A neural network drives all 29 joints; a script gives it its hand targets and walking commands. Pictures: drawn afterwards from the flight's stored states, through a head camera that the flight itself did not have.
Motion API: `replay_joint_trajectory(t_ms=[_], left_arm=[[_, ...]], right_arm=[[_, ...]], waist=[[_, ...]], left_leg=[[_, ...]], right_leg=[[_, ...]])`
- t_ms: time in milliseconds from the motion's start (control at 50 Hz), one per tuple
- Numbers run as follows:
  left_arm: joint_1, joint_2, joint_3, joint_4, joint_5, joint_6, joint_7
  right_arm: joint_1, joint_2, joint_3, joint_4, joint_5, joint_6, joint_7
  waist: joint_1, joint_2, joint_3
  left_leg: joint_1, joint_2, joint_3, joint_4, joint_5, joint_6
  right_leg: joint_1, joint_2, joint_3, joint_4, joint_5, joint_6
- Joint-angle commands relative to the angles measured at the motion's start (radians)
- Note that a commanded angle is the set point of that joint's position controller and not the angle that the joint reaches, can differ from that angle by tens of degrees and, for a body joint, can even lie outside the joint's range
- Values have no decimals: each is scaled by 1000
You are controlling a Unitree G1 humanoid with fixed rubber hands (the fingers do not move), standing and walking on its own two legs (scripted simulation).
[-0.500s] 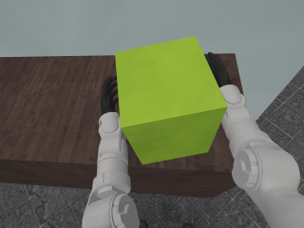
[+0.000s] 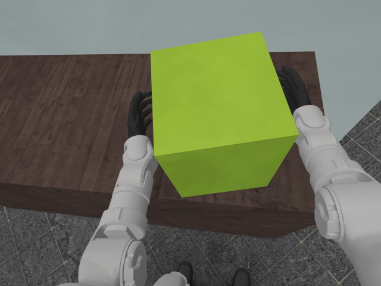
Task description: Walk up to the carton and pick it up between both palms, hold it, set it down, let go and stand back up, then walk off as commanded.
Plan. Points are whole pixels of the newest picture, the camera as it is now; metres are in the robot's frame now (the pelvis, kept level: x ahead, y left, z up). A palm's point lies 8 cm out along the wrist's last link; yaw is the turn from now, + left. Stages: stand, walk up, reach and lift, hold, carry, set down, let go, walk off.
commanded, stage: set down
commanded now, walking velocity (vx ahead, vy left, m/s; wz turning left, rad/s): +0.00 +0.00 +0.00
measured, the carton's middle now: (215, 126) +0.42 +0.07 +0.03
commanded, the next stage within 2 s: none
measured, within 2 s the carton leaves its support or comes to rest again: neither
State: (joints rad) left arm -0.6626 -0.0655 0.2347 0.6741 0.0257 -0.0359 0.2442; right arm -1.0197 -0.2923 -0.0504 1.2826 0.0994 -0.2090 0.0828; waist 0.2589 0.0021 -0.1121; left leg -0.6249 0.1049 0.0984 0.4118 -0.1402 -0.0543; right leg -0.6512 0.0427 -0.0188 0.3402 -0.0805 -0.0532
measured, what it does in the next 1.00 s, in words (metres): shifts its weight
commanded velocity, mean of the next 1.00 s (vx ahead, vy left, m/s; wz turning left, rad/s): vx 0.00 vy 0.00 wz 0.00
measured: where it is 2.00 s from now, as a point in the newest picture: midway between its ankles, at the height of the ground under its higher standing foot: outside the picture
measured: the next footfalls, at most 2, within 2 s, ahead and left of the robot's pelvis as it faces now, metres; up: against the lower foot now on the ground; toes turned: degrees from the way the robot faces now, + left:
none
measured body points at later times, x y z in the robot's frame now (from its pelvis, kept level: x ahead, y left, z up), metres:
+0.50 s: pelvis -0.02 -0.01 +0.00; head +0.09 -0.03 +0.43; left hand +0.33 +0.23 +0.03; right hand +0.47 -0.14 +0.02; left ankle -0.01 +0.16 -0.74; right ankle +0.02 -0.09 -0.74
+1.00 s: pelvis -0.05 -0.01 -0.01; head +0.04 -0.04 +0.43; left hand +0.29 +0.22 +0.04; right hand +0.43 -0.15 +0.03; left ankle -0.01 +0.16 -0.74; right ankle +0.02 -0.09 -0.74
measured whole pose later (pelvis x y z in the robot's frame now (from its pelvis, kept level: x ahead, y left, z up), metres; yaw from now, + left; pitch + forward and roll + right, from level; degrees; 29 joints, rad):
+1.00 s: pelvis -0.05 -0.01 -0.01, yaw +0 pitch +17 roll +1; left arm -0.47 -0.07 0.14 0.51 -0.04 0.09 0.28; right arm -0.79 -0.46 0.12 1.12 0.25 -0.17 0.20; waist 0.26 0.03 -0.13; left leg -0.61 0.12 0.10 0.43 -0.11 -0.06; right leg -0.65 0.05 -0.02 0.40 -0.04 -0.07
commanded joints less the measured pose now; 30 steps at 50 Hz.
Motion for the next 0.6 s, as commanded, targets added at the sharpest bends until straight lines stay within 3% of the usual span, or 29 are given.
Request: replay_joint_trajectory(t_ms=[0,80,200,260,360,480,580], left_arm=[[-160,37,-89,-219,-32,-8,3],[-170,80,-50,-262,-26,-8,2],[-154,123,-2,-206,-29,-35,-27],[-121,128,2,-214,-30,-49,-45],[-44,108,-40,-325,-44,-58,-50],[-30,79,-114,-446,-59,-39,-16],[-66,57,-153,-458,-76,14,15]], right_arm=[[-340,-286,140,-207,190,-68,19],[-347,-284,200,-230,238,-63,40],[-306,-228,282,-223,278,-45,55],[-259,-215,283,-216,287,-51,58],[-196,-254,247,-265,294,-93,62],[-179,-336,204,-328,295,-119,93],[-172,-378,153,-311,272,-83,120]], waist=[[6,-66,-952],[42,-129,-924],[63,-228,-829],[56,-227,-811],[19,-183,-843],[-27,-137,-829],[-56,-134,-737]], left_leg=[[276,-52,-34,129,741,-13],[195,-62,-27,102,693,17],[-7,-90,-11,5,468,63],[-9,-94,-18,-15,437,64],[86,-92,-33,5,513,48],[211,-77,-54,38,533,39],[259,-68,-61,31,365,39]], right_leg=[[563,105,-1,105,395,-28],[649,86,25,122,442,-6],[822,13,71,155,566,46],[847,0,66,156,583,58],[829,22,35,150,604,52],[693,62,10,106,407,17],[539,68,4,53,106,-9]])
